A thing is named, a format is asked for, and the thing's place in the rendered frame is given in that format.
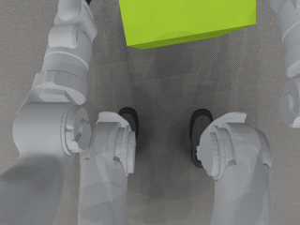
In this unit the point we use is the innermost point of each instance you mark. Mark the robot right upper arm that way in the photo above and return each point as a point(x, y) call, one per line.
point(289, 105)

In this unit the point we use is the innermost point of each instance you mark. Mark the robot left upper arm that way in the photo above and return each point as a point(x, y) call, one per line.
point(48, 135)

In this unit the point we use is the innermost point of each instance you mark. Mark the right robot forearm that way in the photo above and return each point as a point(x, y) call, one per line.
point(288, 24)

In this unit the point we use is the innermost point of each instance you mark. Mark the left robot foot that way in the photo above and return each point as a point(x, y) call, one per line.
point(131, 116)

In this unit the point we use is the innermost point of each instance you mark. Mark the carton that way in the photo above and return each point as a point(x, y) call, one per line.
point(150, 24)

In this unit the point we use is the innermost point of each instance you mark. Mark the left robot forearm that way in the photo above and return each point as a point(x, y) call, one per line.
point(66, 60)

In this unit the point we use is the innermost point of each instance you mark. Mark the robot left thigh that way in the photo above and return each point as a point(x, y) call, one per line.
point(104, 175)

